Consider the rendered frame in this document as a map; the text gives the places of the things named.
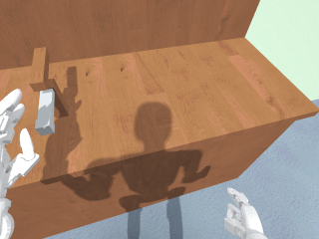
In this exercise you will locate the counter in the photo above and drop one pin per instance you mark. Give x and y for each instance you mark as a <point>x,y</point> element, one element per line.
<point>154,99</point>

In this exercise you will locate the robot left hand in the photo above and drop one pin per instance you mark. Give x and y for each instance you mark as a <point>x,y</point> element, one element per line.
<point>10,113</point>

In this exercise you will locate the tap lever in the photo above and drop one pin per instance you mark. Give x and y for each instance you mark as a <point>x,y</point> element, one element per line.
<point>44,123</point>

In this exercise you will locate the left robot forearm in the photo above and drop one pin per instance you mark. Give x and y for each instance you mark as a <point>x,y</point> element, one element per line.
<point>6,220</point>

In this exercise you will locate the robot right hand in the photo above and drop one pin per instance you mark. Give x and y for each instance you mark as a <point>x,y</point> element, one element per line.
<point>246,220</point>

